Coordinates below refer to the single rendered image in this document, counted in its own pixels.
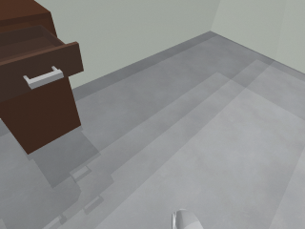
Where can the right robot thigh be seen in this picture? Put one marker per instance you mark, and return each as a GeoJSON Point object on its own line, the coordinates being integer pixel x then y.
{"type": "Point", "coordinates": [183, 219]}

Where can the handle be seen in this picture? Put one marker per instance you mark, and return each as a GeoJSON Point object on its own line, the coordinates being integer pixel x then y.
{"type": "Point", "coordinates": [44, 78]}

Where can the cabinet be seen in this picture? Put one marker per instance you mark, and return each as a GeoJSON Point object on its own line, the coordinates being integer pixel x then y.
{"type": "Point", "coordinates": [40, 116]}

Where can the drawer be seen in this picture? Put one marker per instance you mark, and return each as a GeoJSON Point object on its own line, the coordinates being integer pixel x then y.
{"type": "Point", "coordinates": [33, 51]}

